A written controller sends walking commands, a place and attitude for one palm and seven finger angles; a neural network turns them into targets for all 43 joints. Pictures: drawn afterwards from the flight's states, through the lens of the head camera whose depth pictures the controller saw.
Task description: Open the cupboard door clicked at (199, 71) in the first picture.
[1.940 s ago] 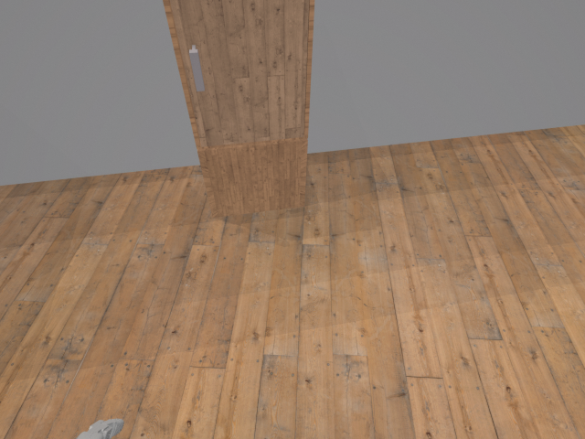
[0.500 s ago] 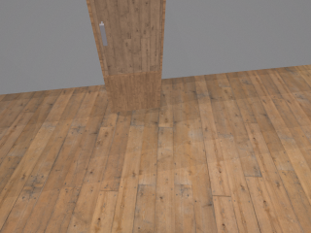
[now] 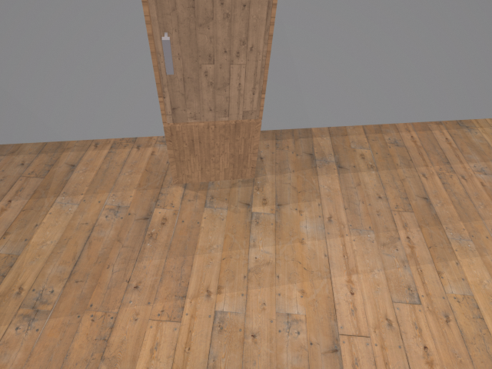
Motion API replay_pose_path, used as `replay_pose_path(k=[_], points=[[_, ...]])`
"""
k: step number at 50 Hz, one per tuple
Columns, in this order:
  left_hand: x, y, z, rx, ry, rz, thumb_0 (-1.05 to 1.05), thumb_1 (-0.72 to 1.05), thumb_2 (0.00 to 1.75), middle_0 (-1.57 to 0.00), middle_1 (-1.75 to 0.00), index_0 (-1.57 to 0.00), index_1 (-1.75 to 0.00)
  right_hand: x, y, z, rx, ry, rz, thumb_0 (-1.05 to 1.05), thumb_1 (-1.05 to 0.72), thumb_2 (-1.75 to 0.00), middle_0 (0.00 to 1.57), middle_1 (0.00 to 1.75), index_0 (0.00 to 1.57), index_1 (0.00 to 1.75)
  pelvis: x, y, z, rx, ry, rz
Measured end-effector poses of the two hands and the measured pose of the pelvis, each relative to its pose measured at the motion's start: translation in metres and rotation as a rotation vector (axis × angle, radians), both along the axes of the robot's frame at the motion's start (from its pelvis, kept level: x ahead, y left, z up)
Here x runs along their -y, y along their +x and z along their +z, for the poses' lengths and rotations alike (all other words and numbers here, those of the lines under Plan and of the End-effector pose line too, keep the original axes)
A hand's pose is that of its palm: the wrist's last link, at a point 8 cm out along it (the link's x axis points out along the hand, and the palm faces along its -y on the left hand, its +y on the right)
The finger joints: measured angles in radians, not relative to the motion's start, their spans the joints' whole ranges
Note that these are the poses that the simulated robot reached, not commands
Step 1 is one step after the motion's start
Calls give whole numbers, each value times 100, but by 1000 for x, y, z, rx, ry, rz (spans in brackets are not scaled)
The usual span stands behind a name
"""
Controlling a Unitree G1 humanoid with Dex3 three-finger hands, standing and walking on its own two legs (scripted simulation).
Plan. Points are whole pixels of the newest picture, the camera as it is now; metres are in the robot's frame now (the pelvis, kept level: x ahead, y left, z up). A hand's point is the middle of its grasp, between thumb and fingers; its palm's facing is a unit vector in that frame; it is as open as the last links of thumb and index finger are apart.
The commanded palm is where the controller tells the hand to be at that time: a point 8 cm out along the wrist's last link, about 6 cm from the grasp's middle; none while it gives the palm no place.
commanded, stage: walk to a spot facing it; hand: left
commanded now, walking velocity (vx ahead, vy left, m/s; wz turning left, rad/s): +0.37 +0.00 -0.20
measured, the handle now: (168, 53) +1.07 +0.36 -0.01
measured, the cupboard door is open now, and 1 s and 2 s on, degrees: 0 0 0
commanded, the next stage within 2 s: turn to face it in 0.36 s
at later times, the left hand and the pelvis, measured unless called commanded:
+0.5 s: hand (187, 283) +0.32 +0.15 -0.17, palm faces -0.12 -0.97 -0.20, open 7.3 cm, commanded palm none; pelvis +0.22 -0.03 -0.01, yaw -9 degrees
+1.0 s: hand (174, 261) +0.37 +0.19 -0.17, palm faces +0.09 -0.98 -0.19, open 7.3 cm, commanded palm none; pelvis +0.36 +0.01 +0.01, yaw +1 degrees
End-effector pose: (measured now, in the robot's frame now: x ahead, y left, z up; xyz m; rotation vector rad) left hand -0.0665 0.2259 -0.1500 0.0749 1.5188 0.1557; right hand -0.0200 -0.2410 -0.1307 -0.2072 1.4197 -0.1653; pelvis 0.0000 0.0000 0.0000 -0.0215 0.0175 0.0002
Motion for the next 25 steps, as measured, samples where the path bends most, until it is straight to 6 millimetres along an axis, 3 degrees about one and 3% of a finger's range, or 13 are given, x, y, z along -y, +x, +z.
replay_pose_path(k=[3,6,12,16,18,20,22,25], points=[[-3,14,0,-70,-20,-27,0,91,90,-20,-30,-21,-30,-15,7,4,29,-12,-45,1,-90,-90,20,30,20,30,-9,21,1,3,-2,-25],[-9,57,2,-48,-21,-57,1,91,90,-20,-30,-21,-30,-31,-2,9,-20,-7,-94,1,-90,-90,20,30,20,30,-12,44,6,11,-14,-27],[-9,195,-1,141,-16,-123,1,91,90,-19,-30,-20,-30,-61,-26,17,-229,44,-183,0,-90,-90,20,30,20,30,-7,93,4,13,-11,-61],[7,295,-3,276,-9,-191,0,92,90,-19,-30,-20,-30,-69,-19,12,-332,80,-249,1,-90,-90,20,30,20,30,2,133,-7,24,-6,-98],[16,335,-5,331,3,-215,0,92,90,-19,-30,-20,-30,-64,-3,5,-351,90,-279,1,-90,-90,20,30,20,30,10,160,-14,41,10,-119],[22,363,-6,372,19,-218,0,92,90,-19,-30,-20,-30,-53,25,-6,-333,91,-296,1,-90,-90,20,30,20,30,17,183,-20,50,16,-130],[25,378,-2,375,27,-216,0,92,90,-19,-30,-20,-30,-37,67,-14,-251,78,-298,1,-90,-90,20,30,20,30,22,199,-17,68,8,-139],[28,387,6,329,42,-230,0,92,90,-19,-30,-20,-30,-14,148,-15,-64,57,-274,1,-90,-90,20,30,20,30,28,221,-6,77,9,-154]])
